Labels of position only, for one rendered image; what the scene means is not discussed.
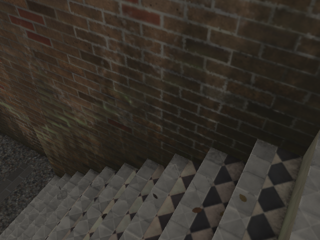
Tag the stairs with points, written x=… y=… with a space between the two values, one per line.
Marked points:
x=275 y=195

